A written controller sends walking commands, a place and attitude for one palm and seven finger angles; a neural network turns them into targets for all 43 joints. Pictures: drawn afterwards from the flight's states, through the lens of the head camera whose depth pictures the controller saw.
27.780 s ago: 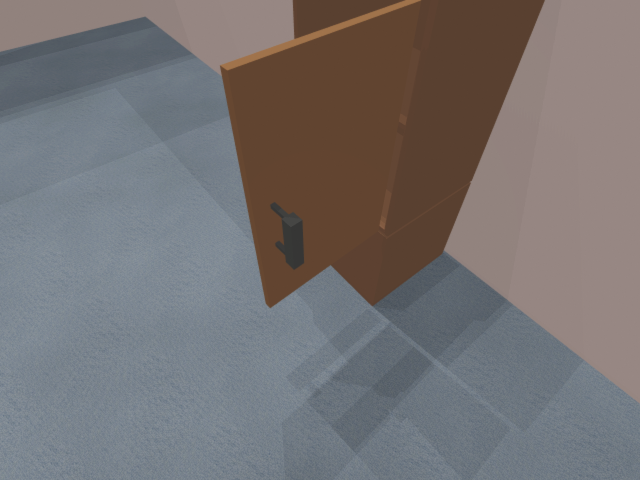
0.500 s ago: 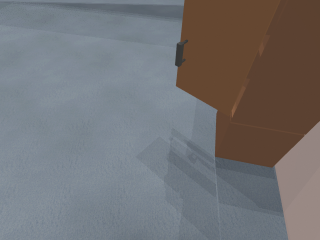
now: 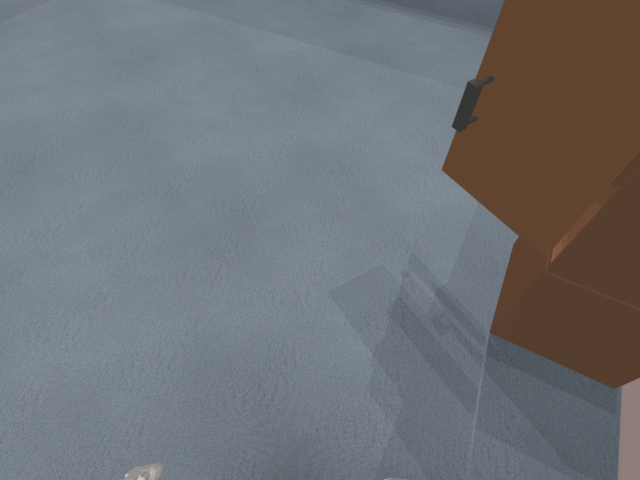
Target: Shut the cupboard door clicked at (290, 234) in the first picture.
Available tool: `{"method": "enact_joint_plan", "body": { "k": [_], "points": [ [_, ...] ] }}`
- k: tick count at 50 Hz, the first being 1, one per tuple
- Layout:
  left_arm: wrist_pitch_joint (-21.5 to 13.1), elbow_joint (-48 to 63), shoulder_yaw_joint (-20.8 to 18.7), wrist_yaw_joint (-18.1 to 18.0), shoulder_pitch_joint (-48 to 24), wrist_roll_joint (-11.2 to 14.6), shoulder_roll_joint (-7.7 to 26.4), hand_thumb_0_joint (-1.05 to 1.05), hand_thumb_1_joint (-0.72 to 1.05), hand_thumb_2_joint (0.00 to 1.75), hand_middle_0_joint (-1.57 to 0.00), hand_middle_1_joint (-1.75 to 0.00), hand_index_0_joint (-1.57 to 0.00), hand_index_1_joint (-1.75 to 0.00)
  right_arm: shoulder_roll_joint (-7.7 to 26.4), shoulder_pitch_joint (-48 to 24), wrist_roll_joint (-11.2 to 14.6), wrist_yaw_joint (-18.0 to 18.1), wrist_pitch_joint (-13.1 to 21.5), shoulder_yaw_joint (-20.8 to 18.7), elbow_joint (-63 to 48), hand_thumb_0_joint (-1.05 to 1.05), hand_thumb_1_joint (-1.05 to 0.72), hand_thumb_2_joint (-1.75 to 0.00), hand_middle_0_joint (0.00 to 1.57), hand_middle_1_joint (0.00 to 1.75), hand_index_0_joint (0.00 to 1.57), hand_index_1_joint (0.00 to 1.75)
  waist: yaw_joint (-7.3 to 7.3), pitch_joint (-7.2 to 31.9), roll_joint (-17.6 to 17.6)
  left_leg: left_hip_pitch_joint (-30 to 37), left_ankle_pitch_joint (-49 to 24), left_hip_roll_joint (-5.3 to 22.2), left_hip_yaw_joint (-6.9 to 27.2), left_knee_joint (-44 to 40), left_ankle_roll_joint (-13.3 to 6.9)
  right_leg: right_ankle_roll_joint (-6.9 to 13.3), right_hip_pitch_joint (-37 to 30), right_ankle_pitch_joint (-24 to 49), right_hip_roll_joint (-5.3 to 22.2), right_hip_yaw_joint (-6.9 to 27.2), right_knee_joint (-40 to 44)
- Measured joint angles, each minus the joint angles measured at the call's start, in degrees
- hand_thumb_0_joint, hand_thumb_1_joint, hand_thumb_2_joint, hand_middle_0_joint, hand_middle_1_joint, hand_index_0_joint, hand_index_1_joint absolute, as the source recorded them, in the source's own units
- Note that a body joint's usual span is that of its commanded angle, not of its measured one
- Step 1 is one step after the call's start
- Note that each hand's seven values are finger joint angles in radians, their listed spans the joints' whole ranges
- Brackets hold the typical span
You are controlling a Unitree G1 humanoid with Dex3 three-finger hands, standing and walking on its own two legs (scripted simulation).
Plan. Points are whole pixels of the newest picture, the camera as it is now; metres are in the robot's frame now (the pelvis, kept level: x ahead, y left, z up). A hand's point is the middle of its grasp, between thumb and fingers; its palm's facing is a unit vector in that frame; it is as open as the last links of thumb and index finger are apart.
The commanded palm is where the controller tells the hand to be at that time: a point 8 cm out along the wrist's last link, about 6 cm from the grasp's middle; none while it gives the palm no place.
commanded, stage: walk to a spot facing it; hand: left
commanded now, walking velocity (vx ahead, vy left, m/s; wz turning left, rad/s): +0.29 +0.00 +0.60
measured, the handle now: (473, 103) +0.93 -0.36 -0.08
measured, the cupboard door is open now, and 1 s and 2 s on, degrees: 60 60 60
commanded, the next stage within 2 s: turn to face it in 0.98 s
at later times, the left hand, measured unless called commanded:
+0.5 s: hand out of the picture -0.04 +0.16 -0.18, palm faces +0.44 -0.87 -0.22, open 7.4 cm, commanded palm none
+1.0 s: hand (145, 357) +0.31 +0.29 -0.16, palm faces +0.50 -0.84 -0.22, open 7.4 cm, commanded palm none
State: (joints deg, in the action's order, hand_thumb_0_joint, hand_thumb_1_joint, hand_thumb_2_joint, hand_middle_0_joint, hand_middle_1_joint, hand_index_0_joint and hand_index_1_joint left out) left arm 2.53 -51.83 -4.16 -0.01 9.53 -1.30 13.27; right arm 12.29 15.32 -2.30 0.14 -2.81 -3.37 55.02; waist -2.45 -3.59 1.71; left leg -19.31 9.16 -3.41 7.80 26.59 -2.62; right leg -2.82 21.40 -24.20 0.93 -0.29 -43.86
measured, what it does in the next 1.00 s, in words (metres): walks ahead, turning left: right foot, then left foot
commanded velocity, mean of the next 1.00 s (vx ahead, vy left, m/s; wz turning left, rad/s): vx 0.31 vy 0.00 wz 0.45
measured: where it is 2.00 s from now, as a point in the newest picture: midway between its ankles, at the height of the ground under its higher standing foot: (253, 391)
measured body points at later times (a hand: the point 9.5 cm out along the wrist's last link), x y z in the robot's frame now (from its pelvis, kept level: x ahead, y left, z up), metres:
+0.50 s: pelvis +0.11 +0.03 -0.02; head +0.16 +0.05 +0.42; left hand -0.06 +0.21 -0.16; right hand +0.35 -0.14 -0.15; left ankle +0.15 +0.15 -0.74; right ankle +0.01 -0.14 -0.73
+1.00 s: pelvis +0.31 +0.08 -0.02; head +0.34 +0.08 +0.43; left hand +0.29 +0.34 -0.14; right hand +0.40 -0.15 -0.17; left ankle +0.18 +0.15 -0.67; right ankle +0.40 +0.01 -0.74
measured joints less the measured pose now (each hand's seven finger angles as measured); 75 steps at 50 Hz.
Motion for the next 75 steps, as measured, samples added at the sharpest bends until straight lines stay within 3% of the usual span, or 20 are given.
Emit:
{"method": "enact_joint_plan", "body": {
  "k": [3,6,8,11,18,24,25,28,30,37,44,46,48,50,54,58,63,67,70,75],
  "points": [
    [-1.2,1.2,0.22,0.46,1.33,-0.2,0.43,0.0,0.91,0.9,-0.2,-0.3,-0.2,-0.3,0.58,0.89,0.31,-0.07,-0.51,-0.63,-0.06,0.01,-0.9,-0.9,0.2,0.3,0.21,0.3,0.24,1.53,-0.4,-1.79,4.82,-1.61,1.8,3.8,0.83,1.46,-6.26,-0.93,-0.73,-0.65,12.56],
    [-2.22,1.14,0.35,-0.18,2.99,-0.24,-0.07,0.0,0.91,0.9,-0.2,-0.3,-0.2,-0.3,1.63,0.38,0.29,-0.26,-0.87,-1.38,-0.03,0.01,-0.91,-0.9,0.2,0.3,0.21,0.3,1.22,1.42,-0.81,-8.81,14.74,-1.95,-2.01,23.07,2.36,3.34,-8.15,7.28,0.72,-2.05,15.33],
    [-2.51,-0.01,0.4,-0.41,4.88,-0.1,-0.74,0.0,0.91,0.9,-0.2,-0.3,-0.2,-0.3,2.37,0.01,0.03,-0.99,-0.97,-1.85,-0.39,0.01,-0.91,-0.9,0.2,0.3,0.2,0.3,1.05,1.75,-0.66,-12.57,12.57,-0.16,-4.91,33.6,3.15,3.15,-10.7,7.21,1.65,-3.7,17.26],
    [-3.59,-1.64,0.58,-0.55,7.3,-0.03,-1.57,0.0,0.91,0.9,-0.2,-0.3,-0.2,-0.3,2.94,-1.03,0.09,-1.97,-0.52,-2.01,-1.36,0.01,-0.91,-0.9,0.2,0.3,0.2,0.3,0.61,1.4,-0.99,-15.42,7.29,3.29,-7.51,38.76,4.02,2.76,-14.94,7.3,2.98,-6.41,21.42],
    [-5.57,-3.63,1.51,-0.6,11.67,-0.3,-3.53,0.0,0.9,0.9,-0.2,-0.3,-0.2,-0.3,3.04,-6.42,0.33,-2.94,-0.59,-1.05,-2.12,0.01,-0.91,-0.9,0.19,0.3,0.2,0.3,2.46,-2.04,-1.53,-15.16,5.05,7.0,-10.98,27.46,2.96,1.08,-22.02,4.63,5.39,-13.82,24.28],
    [-4.99,-5.85,1.63,-0.21,16.69,-0.1,-3.18,0.0,0.9,0.9,-0.2,-0.3,-0.2,-0.3,2.21,-12.3,0.18,-3.3,1.27,0.52,-4.82,0.01,-0.91,-0.9,0.19,0.3,0.2,0.3,5.13,-4.2,-3.24,-7.07,7.01,4.11,-15.8,10.67,-0.73,-1.7,-23.49,-2.92,9.43,-17.5,15.35],
    [-4.57,-6.22,1.56,0.08,17.97,0.07,-3.33,0.0,0.9,0.9,-0.2,-0.3,-0.2,-0.3,2.58,-12.6,0.01,-3.22,2.14,0.8,-5.87,0.01,-0.91,-0.9,0.2,0.3,0.2,0.3,5.12,-3.62,-2.36,-5.27,4.52,4.26,-15.44,8.17,-2.14,-1.37,-20.63,-4.52,10.15,-17.0,7.8],
    [-2.17,-6.84,1.01,0.45,16.22,0.23,-1.95,0.0,0.9,0.9,-0.2,-0.3,-0.2,-0.3,1.72,-12.82,0.45,-1.99,4.25,1.18,-7.03,0.01,-0.91,-0.9,0.2,0.3,0.2,0.3,5.27,-4.51,-3.0,-5.57,4.53,3.66,-15.12,13.3,-1.75,0.09,-7.75,-5.21,9.49,-7.14,-19.29],
    [-1.71,-6.37,0.29,0.38,13.6,-0.07,-1.2,0.01,0.91,0.9,-0.2,-0.3,-0.2,-0.3,0.82,-11.42,0.51,-1.15,4.67,1.64,-6.65,0.0,-0.91,-0.9,0.2,0.3,0.2,0.3,5.36,-4.38,-3.45,-3.29,6.2,3.04,-14.61,11.96,-1.25,0.65,-0.64,-2.13,8.67,-4.1,-25.71],
    [-2.46,-1.16,-0.3,1.26,5.24,-0.58,-1.48,0.0,0.91,0.9,-0.2,-0.3,-0.19,-0.3,-1.48,-3.68,0.71,0.27,4.53,1.53,-1.31,0.0,-0.93,-0.9,0.2,0.3,0.21,0.3,3.92,-1.33,-2.84,5.93,5.18,1.43,-11.5,1.68,-0.78,0.41,10.89,8.3,8.26,-2.32,-12.65],
    [-3.31,1.3,0.11,2.1,0.87,-0.53,-2.07,0.0,0.91,0.9,-0.2,-0.3,-0.19,-0.3,-1.36,3.4,0.6,0.03,4.17,0.79,3.09,0.0,-0.92,-0.9,0.2,0.3,0.21,0.3,1.43,0.63,-2.55,12.24,10.02,1.71,-9.75,0.13,1.06,0.22,5.12,13.35,4.98,-3.95,5.51],
    [-4.6,1.91,0.3,2.11,0.75,-0.73,-1.81,0.0,0.91,0.9,-0.2,-0.3,-0.19,-0.3,-1.38,5.47,0.91,-0.04,3.98,0.6,3.89,0.0,-0.92,-0.9,0.2,0.3,0.21,0.3,1.03,1.13,-2.68,10.73,14.5,1.93,-9.05,6.56,0.94,2.01,1.41,12.79,4.0,-4.27,9.86],
    [-5.53,1.66,0.63,1.52,0.21,-0.77,-2.88,0.0,0.91,0.9,-0.2,-0.3,-0.2,-0.3,-0.73,5.43,1.03,-0.14,3.16,0.11,4.92,0.01,-0.92,-0.9,0.2,0.3,0.21,0.3,0.76,0.09,-0.91,5.15,19.36,2.4,-7.24,22.1,0.03,3.93,0.72,10.33,3.31,-6.2,7.05],
    [-5.63,1.17,0.91,0.84,0.93,-0.67,-3.89,0.0,0.91,0.9,-0.2,-0.3,-0.2,-0.3,-0.43,5.08,0.78,-0.29,2.69,-0.26,5.38,0.01,-0.92,-0.9,0.2,0.3,0.2,0.3,0.45,-0.11,-0.27,-1.18,16.82,2.72,-7.25,35.7,0.02,4.33,-1.79,8.67,3.32,-7.96,8.26],
    [-5.83,-0.58,0.23,-0.71,3.34,-0.18,-5.14,-0.01,0.92,0.9,-0.2,-0.3,-0.2,-0.3,-0.78,3.32,0.73,-0.83,2.07,-0.51,4.35,0.01,-0.91,-0.9,0.2,0.3,0.2,0.3,-0.15,0.29,-0.58,-9.93,11.09,5.28,-9.13,41.15,1.72,3.74,-7.79,9.11,3.76,-11.35,15.17],
    [-6.28,-2.14,0.34,-1.29,5.22,-0.23,-3.9,-0.01,0.94,0.9,-0.2,-0.3,-0.2,-0.3,-1.68,-0.19,0.64,-1.15,1.91,-0.01,2.39,0.01,-0.91,-0.9,0.2,0.3,0.2,0.3,1.16,-0.56,-1.81,-11.91,8.3,6.84,-11.42,28.88,2.54,3.1,-12.1,8.58,4.44,-13.55,19.04],
    [-5.08,-6.0,1.68,-1.59,10.07,0.31,-4.35,-0.01,0.93,0.9,-0.2,-0.3,-0.2,-0.3,-2.09,-5.79,0.65,-0.89,3.87,1.52,1.05,0.01,-0.91,-0.9,0.19,0.3,0.2,0.3,4.62,-1.22,-1.38,-3.58,-4.16,6.91,-12.71,6.76,2.23,1.36,-14.53,4.36,3.44,-11.37,15.91],
    [-1.46,-9.15,1.98,-1.62,11.74,0.65,-4.33,0.0,0.92,0.9,-0.2,-0.3,-0.19,-0.3,-4.13,-9.07,0.48,0.38,4.75,2.82,0.3,0.0,-0.91,-0.9,0.2,0.3,0.2,0.3,5.43,-0.98,-3.24,-0.85,5.5,7.44,-15.99,9.06,0.68,1.4,-8.96,-8.02,2.77,-5.21,0.12],
    [0.42,-9.31,1.41,-0.72,10.49,0.62,-4.98,0.0,0.91,0.9,-0.2,-0.3,-0.19,-0.3,-4.68,-10.2,0.32,1.17,3.96,3.24,-0.64,0.0,-0.91,-0.9,0.2,0.3,0.2,0.3,5.41,-1.37,-2.29,1.06,5.8,8.62,-17.74,8.14,1.0,1.56,-3.32,-9.44,1.58,-3.98,-9.56],
    [0.78,-5.81,0.17,0.53,8.53,0.05,-5.27,0.0,0.91,0.9,-0.2,-0.3,-0.19,-0.3,-3.79,-9.68,0.37,1.23,1.63,2.49,-0.23,0.0,-0.91,-0.9,0.2,0.3,0.21,0.3,5.49,-0.74,-0.1,2.84,7.0,10.59,-19.86,7.82,1.65,1.4,-1.33,-1.82,1.1,-5.68,-3.35]
  ]
}}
